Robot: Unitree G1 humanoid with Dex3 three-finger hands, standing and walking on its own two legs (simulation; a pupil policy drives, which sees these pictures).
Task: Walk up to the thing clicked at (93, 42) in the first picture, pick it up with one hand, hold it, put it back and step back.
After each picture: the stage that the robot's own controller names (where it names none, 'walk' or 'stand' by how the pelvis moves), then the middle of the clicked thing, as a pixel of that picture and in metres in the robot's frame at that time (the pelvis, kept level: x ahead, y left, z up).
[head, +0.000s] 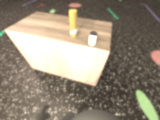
stand; (92, 38) +0.72 +0.02 +0.05
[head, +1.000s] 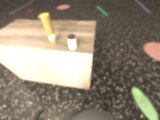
walk; (72, 42) +0.60 +0.21 +0.08
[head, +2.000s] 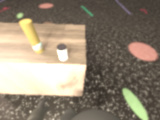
stand; (62, 52) +0.46 +0.23 +0.07
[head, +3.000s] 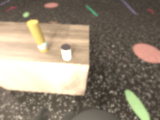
stand; (66, 52) +0.48 +0.22 +0.05
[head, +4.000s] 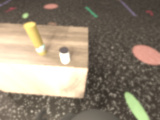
stand; (64, 55) +0.45 +0.22 +0.05
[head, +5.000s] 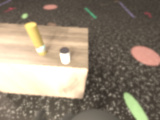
stand; (65, 55) +0.45 +0.22 +0.05
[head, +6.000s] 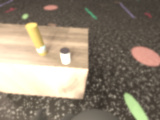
stand; (65, 55) +0.45 +0.21 +0.05
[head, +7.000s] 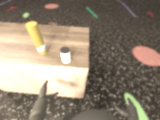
rise first; (65, 55) +0.45 +0.22 +0.05
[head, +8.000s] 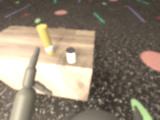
go down; (71, 55) +0.47 +0.21 +0.06
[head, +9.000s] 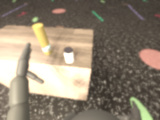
go down; (69, 55) +0.47 +0.20 +0.06
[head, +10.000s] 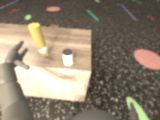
go down; (68, 57) +0.44 +0.19 +0.07
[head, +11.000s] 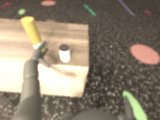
close in; (64, 53) +0.46 +0.20 +0.07
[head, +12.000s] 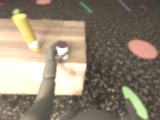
close; (62, 50) +0.46 +0.21 +0.09
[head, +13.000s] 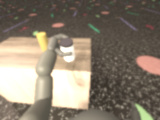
lift; (68, 50) +0.33 +0.15 +0.27
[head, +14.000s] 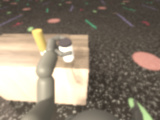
lift; (66, 50) +0.34 +0.16 +0.25
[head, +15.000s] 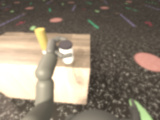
hold; (66, 52) +0.33 +0.16 +0.24
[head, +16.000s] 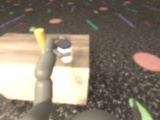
hold; (65, 51) +0.33 +0.16 +0.25
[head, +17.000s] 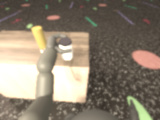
crouch; (66, 49) +0.37 +0.17 +0.23
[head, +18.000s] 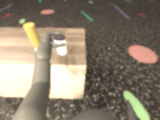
lower; (60, 44) +0.44 +0.20 +0.20
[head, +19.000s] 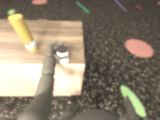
lower; (63, 55) +0.42 +0.18 +0.09
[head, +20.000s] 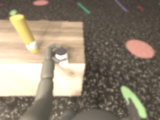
lower; (62, 57) +0.41 +0.19 +0.09
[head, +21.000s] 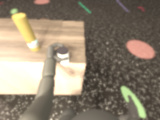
lower; (63, 56) +0.41 +0.18 +0.09
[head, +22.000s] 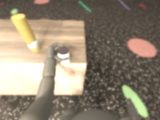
lower; (64, 56) +0.41 +0.18 +0.09
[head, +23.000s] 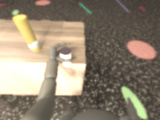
open; (66, 57) +0.41 +0.17 +0.09
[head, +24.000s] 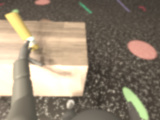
sink last; (70, 104) +0.24 +0.14 -0.47
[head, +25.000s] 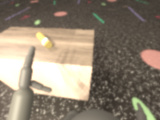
stand; (70, 117) +0.18 +0.22 -0.72
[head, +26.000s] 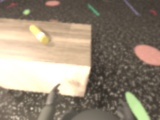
stand; (45, 113) +0.11 +0.47 -0.73
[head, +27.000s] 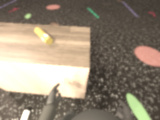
stand; (25, 115) +0.07 +0.73 -0.74
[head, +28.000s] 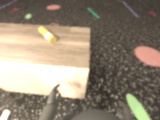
stand; (5, 115) +0.02 +0.98 -0.74
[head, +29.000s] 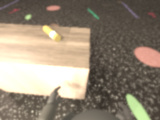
stand; out of the picture -0.01 +1.23 -0.74
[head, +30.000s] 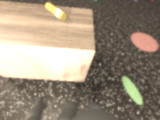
walk; out of the picture +0.02 +1.42 -0.73
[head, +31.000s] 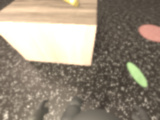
walk; out of the picture +0.37 +1.71 -0.72
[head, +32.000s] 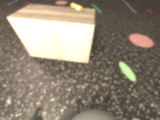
stand; out of the picture +0.63 +1.96 -0.73
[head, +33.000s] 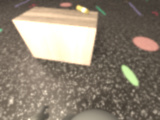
stand; out of the picture +0.65 +2.19 -0.75
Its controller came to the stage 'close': yes
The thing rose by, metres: 0.21
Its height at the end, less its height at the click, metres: -0.80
